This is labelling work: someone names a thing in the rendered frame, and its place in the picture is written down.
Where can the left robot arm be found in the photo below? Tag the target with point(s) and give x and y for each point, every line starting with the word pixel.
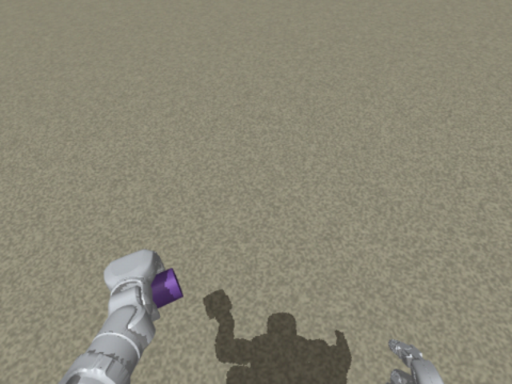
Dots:
pixel 118 346

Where can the can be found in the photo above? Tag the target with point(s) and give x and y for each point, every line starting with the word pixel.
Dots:
pixel 165 288

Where can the left robot hand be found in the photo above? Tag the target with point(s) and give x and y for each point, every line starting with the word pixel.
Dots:
pixel 142 264

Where can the right robot hand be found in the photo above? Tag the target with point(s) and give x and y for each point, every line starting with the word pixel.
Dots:
pixel 422 371

